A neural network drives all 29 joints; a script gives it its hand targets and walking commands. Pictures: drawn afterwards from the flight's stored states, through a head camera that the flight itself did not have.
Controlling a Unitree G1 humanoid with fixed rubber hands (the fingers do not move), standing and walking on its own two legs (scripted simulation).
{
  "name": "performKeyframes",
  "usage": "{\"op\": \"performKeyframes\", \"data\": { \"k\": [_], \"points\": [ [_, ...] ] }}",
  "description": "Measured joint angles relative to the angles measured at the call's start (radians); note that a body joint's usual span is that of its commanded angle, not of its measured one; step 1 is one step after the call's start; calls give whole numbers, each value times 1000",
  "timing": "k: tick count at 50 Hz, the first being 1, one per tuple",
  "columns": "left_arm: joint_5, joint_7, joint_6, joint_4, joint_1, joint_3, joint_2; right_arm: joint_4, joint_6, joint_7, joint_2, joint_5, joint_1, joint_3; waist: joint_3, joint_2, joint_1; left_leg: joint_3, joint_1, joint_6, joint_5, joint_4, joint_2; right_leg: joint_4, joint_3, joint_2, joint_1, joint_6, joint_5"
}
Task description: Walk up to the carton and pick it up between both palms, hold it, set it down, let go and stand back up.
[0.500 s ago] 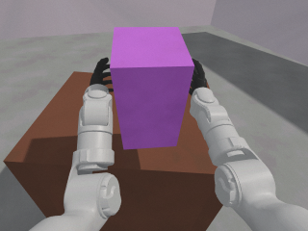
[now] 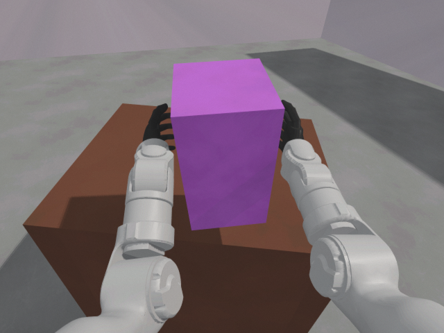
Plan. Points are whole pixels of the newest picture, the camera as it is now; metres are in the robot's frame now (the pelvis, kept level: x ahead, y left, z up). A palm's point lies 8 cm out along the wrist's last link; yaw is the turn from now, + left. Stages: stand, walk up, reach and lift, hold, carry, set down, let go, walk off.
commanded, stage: set down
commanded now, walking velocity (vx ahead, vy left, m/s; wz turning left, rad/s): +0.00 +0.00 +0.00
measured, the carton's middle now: (223, 149) +0.42 +0.01 +0.16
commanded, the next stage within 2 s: none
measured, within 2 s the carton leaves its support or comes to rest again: neither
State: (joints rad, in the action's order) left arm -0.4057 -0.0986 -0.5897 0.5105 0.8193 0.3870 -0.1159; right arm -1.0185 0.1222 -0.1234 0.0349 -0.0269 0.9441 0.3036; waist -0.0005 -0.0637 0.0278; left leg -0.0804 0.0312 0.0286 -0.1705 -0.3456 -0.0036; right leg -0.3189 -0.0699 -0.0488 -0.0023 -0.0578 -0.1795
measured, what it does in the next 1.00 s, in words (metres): stands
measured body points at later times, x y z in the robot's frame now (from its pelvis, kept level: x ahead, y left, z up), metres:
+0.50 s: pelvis +0.00 -0.01 +0.00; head -0.03 +0.00 +0.45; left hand +0.40 +0.13 +0.16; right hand +0.42 -0.12 +0.16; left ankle +0.02 +0.14 -0.75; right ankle +0.01 -0.08 -0.75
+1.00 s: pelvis +0.02 -0.01 +0.00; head +0.02 +0.00 +0.45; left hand +0.43 +0.11 +0.12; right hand +0.45 -0.14 +0.12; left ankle +0.02 +0.14 -0.75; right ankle +0.01 -0.07 -0.75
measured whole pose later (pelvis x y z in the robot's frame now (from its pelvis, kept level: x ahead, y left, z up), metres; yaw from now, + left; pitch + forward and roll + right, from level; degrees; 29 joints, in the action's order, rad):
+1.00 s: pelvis +0.02 -0.01 +0.00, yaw -4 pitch +1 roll +0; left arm -0.38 -0.19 -0.38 0.54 0.74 0.44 -0.22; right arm -1.09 -0.02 -0.05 -0.01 -0.11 0.90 0.33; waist 0.03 -0.03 -0.04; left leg 0.00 0.18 0.04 -0.18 -0.34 -0.04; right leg -0.33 -0.05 -0.06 0.18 -0.07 -0.18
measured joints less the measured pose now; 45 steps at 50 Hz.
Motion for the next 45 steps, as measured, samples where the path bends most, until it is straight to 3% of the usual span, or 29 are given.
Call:
{"op": "performKeyframes", "data": {
  "k": [10, 18, 32, 36, 45],
  "points": [
    [12, -28, 68, 36, -28, 10, -27, -40, -59, 25, -6, -37, -16, 38, 9, 8, -19, 14, 22, 9, 8, 9, -12, 0, 2, -7, 31, -9, 7],
    [11, -22, 110, 80, -26, 54, -38, -49, -70, 41, -1, -91, -27, 74, 13, 12, -37, 26, 39, 12, 22, 33, -14, -12, 2, -4, 66, -10, 4],
    [4, -21, 166, 64, -76, 69, -60, -61, -111, 57, 4, -118, -43, 77, 9, 20, -55, 36, 49, 11, 13, 41, -16, -2, -2, -2, 76, -10, -4],
    [47, -56, 193, 62, -94, 48, -61, -87, -138, 46, 10, -130, -42, 102, 24, 17, -46, 39, 82, 12, 5, 27, -16, -11, -4, -1, 107, -13, -9],
    [36, -90, 204, 54, -75, 39, -90, -83, -147, 70, -32, -91, -47, 50, 29, 26, -53, 65, 129, 10, -14, 2, -29, -12, 14, -12, 153, -13, -5]
  ]
}}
